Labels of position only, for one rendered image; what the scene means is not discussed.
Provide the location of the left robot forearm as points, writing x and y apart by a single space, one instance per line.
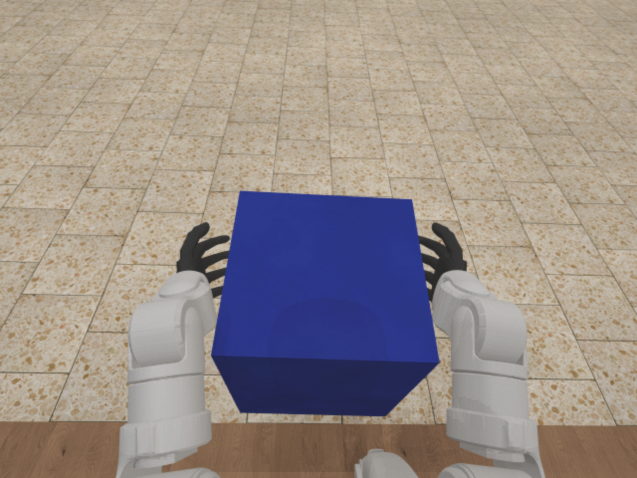
166 415

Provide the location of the left robot hand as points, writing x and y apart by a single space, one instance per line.
192 251

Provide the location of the robot right thigh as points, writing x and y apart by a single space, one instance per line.
383 465

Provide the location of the right robot forearm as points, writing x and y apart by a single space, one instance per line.
489 415

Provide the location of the carton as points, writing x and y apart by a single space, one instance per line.
324 308

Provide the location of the right robot hand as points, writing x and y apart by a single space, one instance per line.
450 256

